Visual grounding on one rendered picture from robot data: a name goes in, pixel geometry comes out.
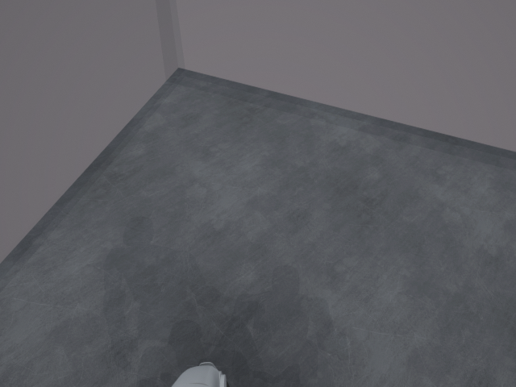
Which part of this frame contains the left robot thigh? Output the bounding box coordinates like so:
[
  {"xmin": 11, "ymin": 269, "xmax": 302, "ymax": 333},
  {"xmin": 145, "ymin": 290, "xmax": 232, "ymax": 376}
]
[{"xmin": 172, "ymin": 365, "xmax": 227, "ymax": 387}]

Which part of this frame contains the robot left shin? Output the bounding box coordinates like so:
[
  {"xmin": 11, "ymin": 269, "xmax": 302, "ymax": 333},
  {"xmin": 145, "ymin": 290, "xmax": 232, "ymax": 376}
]
[{"xmin": 199, "ymin": 362, "xmax": 218, "ymax": 370}]

